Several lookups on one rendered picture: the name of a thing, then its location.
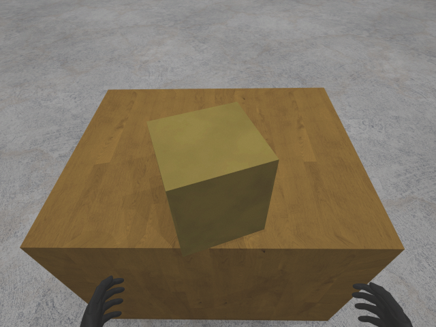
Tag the carton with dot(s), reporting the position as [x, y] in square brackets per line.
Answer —
[218, 174]

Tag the pedestal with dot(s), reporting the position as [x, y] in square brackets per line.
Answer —
[108, 214]

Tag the left robot hand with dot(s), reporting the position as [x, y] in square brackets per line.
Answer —
[94, 312]

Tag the right robot hand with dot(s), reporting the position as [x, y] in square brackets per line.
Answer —
[387, 309]

